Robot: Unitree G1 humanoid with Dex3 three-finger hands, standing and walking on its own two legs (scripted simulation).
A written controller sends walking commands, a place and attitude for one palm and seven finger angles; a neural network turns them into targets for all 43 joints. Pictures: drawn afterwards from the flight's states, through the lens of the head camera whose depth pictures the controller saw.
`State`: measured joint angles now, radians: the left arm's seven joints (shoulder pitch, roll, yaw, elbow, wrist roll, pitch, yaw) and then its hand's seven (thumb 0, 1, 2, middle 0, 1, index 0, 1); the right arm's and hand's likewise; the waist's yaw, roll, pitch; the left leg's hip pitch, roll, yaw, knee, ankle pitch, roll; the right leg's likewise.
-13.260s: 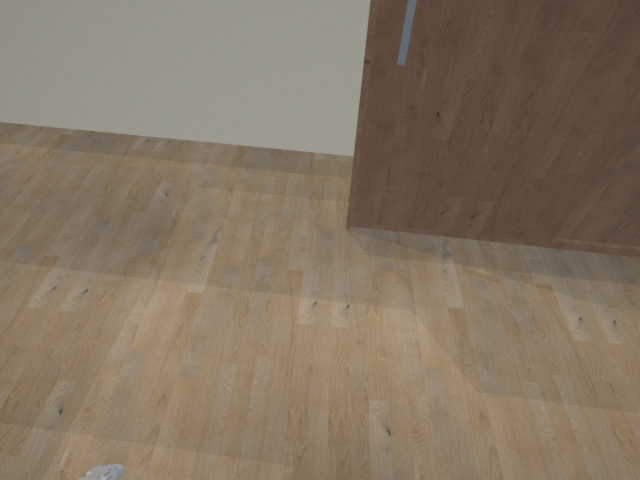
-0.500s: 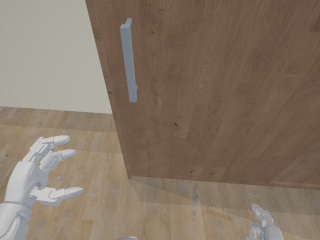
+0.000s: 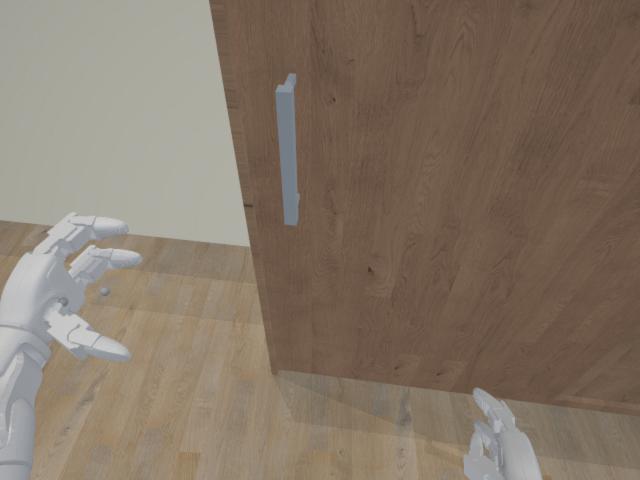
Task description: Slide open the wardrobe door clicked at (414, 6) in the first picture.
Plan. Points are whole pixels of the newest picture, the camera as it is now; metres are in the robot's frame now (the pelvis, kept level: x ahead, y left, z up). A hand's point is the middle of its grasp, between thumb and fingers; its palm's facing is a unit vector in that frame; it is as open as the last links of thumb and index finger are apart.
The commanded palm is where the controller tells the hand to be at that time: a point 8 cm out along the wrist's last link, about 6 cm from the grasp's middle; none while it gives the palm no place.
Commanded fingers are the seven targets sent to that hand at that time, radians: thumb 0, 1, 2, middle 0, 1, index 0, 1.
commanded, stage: raise the hand with hooked fingers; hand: left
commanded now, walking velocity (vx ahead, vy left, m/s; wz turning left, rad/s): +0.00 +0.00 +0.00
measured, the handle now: (291, 156) +0.55 +0.12 +0.13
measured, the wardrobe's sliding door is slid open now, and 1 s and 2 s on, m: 0.00 0.00 0.00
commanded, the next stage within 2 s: move the hooked fingers beside the handle in 0.60 s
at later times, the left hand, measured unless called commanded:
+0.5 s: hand (123, 275) +0.27 +0.25 +0.15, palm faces +0.05 -1.00 -0.04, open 14.0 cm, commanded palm +0.24 +0.30 +0.16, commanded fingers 0.00 -0.50 0.30 -0.30 -1.20 -0.30 -1.20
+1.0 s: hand (154, 252) +0.31 +0.24 +0.15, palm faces +0.02 -1.00 -0.02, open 14.0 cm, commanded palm +0.29 +0.28 +0.15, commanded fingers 0.00 -0.50 0.30 -0.30 -1.20 -0.30 -1.20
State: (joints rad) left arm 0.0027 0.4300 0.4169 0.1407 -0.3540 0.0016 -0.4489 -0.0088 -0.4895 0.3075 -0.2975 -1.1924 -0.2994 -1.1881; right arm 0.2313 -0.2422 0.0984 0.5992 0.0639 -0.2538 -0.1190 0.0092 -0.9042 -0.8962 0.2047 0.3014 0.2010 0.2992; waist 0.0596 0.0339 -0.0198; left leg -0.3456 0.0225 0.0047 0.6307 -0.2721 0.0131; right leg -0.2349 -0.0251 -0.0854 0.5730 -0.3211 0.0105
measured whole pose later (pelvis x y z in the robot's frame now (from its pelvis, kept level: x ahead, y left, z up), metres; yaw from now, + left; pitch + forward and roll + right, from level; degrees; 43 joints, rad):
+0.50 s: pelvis +0.00 -0.02 +0.01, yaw -1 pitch -2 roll -1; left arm -0.05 0.43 0.45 0.21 -0.35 0.03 -0.46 -0.01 -0.50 0.30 -0.30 -1.20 -0.30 -1.20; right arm 0.25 -0.27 0.07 0.61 0.08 -0.24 -0.13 0.01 -0.91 -0.90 0.20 0.30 0.20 0.30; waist 0.04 0.04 -0.01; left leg -0.28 0.04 0.01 0.55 -0.23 -0.01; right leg -0.20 0.00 -0.08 0.53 -0.30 -0.02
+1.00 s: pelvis +0.00 -0.02 +0.00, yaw -1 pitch -1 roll +0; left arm -0.21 0.43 0.39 0.36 -0.32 0.02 -0.44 -0.01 -0.50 0.30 -0.30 -1.20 -0.30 -1.20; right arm 0.23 -0.27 0.08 0.62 0.08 -0.23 -0.14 0.01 -0.91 -0.90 0.20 0.30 0.20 0.30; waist 0.04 0.04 -0.02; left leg -0.32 0.04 0.00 0.57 -0.24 -0.02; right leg -0.23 -0.01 -0.08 0.56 -0.31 -0.02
